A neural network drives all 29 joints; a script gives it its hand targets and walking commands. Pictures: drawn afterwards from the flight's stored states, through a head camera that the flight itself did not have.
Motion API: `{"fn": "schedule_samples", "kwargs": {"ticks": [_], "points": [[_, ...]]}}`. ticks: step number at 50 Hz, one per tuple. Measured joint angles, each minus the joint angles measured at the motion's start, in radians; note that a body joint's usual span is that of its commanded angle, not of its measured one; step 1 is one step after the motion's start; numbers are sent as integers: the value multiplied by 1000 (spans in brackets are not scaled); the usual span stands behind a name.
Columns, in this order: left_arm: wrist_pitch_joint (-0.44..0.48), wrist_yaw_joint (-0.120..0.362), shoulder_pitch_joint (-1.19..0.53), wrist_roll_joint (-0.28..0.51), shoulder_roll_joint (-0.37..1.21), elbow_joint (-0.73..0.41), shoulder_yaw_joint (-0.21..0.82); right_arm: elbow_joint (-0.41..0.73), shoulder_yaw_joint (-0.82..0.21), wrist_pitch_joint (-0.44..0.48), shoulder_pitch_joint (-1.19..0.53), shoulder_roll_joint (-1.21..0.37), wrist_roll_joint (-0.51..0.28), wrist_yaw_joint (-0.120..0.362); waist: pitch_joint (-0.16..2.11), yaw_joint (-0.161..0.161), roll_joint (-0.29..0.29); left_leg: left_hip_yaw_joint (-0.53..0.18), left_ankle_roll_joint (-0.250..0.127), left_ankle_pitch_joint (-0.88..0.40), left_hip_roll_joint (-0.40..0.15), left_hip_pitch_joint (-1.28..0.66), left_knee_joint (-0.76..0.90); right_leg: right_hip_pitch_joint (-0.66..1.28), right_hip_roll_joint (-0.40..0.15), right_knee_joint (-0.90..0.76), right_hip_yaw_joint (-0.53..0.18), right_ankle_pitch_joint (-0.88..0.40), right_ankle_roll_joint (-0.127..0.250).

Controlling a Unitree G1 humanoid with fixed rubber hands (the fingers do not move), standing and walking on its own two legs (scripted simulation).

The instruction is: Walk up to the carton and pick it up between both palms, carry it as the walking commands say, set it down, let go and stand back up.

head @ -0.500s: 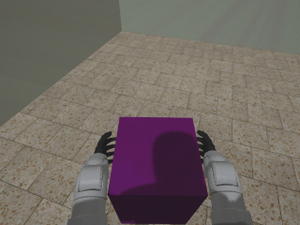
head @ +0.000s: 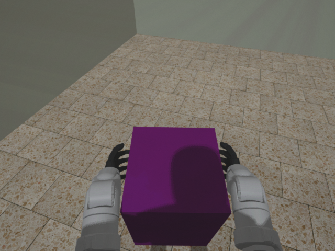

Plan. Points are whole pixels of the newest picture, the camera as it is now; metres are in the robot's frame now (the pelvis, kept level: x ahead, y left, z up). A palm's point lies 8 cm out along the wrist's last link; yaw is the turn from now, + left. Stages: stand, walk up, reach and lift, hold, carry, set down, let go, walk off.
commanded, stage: hold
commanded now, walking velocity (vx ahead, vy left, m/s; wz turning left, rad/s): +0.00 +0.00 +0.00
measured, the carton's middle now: (172, 190) +0.28 +0.00 -0.02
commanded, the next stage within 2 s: carry in 0.96 s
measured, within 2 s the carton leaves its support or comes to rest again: neither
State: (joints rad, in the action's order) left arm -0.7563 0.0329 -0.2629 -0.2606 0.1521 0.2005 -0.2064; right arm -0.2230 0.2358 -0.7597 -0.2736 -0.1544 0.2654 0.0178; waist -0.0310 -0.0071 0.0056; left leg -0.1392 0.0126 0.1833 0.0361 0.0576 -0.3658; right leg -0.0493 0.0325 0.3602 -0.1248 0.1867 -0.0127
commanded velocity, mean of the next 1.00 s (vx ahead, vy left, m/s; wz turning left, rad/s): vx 0.00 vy -0.02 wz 0.00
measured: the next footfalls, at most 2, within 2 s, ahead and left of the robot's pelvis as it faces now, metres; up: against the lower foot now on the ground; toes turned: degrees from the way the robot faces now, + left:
right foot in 1.52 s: +0.05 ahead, -0.21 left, +0.00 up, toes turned -10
left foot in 1.82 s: +0.00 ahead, -0.06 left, +0.00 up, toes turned +10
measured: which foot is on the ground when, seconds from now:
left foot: down 0.00-1.00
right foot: down 0.00-1.00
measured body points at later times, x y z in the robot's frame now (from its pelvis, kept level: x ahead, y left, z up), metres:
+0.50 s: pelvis +0.01 +0.00 +0.00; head -0.04 +0.00 +0.45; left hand +0.30 +0.15 +0.04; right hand +0.30 -0.15 +0.04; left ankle +0.02 +0.13 -0.75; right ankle +0.02 -0.13 -0.75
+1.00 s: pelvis +0.00 +0.00 +0.00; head -0.04 +0.01 +0.44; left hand +0.30 +0.15 +0.04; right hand +0.30 -0.15 +0.04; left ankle +0.02 +0.13 -0.75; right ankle +0.02 -0.13 -0.75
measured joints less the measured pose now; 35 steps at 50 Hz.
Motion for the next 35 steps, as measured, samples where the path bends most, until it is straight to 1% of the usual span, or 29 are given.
{"fn": "schedule_samples", "kwargs": {"ticks": [20,35], "points": [[-10,-2,49,5,-10,-41,42,45,-43,-13,51,11,-7,-1,5,0,-2,3,-1,1,-4,-21,19,24,0,-25,2,-3,2],[-10,-3,34,4,-7,-28,29,29,-30,-12,33,7,-4,-1,-1,-2,0,5,-1,1,-2,-13,4,15,1,-8,2,-2,1]]}}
